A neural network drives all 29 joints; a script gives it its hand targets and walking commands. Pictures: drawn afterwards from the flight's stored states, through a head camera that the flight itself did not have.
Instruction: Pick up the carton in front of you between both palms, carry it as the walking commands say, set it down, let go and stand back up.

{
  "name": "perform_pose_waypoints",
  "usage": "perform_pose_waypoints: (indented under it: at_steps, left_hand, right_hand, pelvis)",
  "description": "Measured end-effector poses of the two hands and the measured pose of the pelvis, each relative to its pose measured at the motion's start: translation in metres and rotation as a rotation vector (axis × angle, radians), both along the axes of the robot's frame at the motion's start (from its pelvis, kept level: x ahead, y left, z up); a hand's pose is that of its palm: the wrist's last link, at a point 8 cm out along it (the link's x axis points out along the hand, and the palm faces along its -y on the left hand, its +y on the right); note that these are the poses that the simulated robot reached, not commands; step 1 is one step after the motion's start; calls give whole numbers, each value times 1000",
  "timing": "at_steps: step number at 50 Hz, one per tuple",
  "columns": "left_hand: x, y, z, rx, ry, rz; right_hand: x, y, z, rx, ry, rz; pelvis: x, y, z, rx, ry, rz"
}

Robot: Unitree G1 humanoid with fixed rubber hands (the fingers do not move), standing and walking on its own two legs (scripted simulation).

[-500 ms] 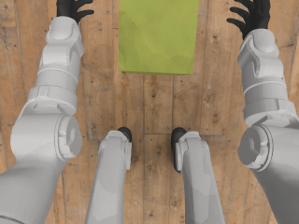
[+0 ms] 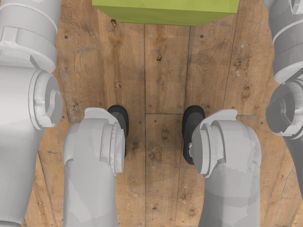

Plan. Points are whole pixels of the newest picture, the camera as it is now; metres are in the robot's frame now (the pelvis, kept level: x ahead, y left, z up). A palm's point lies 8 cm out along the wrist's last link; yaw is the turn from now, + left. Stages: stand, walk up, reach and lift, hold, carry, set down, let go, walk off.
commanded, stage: reach and lift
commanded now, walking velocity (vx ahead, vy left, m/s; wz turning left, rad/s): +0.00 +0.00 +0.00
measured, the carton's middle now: out of the picture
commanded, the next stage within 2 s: none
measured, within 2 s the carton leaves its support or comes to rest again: leaves its support in 0.90 s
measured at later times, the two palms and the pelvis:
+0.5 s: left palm out of the picture +0.58 +0.15 -0.18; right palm out of the picture +0.57 -0.15 -0.18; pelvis +0.00 +0.00 -0.01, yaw -1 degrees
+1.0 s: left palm out of the picture +0.57 +0.15 -0.13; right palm out of the picture +0.56 -0.15 -0.13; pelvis +0.01 +0.00 +0.00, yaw +0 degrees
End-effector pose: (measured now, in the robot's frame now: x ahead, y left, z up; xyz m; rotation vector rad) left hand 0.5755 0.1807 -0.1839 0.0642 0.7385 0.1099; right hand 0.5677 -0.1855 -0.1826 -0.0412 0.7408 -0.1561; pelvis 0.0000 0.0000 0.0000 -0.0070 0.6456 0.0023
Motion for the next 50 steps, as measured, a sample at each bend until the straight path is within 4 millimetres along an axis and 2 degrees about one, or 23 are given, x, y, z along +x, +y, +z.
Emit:
perform_pose_waypoints:
  at_steps: [5, 10, 19, 22, 25, 31, 41, 46, 50]
  left_hand:
    - [7, 1, -9, 2, -20, -9]
    - [12, -2, -6, -3, -43, -21]
    - [5, -8, 1, -9, -28, -32]
    - [5, -14, 2, -17, -25, -48]
    - [5, -29, 2, -41, -23, -78]
    - [6, -30, 3, -26, -15, -62]
    - [4, -28, 0, -74, -17, -58]
    - [-3, -32, 13, -26, -14, -7]
    - [-9, -29, 52, -39, -62, 8]
  right_hand:
    - [5, 2, -9, -3, -14, 0]
    - [8, 8, -6, 3, -34, 1]
    - [0, 14, 1, 11, -26, -2]
    - [-1, 18, 2, 18, -26, 11]
    - [1, 31, 2, 34, -27, 35]
    - [2, 31, 3, 30, -23, 19]
    - [0, 29, 0, 77, -29, 14]
    - [-3, 35, 17, 37, -28, -24]
    - [-9, 37, 56, 48, -76, -27]
  pelvis:
    - [7, 0, -9, -1, -16, -2]
    - [11, 1, -16, -5, -12, -4]
    - [5, 3, -13, -10, -7, -3]
    - [2, 4, -10, -11, -12, -3]
    - [-1, 4, -8, -11, -21, -4]
    - [-3, 3, -8, -11, -44, -4]
    - [8, 3, -16, -8, -32, -4]
    - [12, 2, -11, -5, 2, -3]
    - [8, 2, 5, -6, -14, 1]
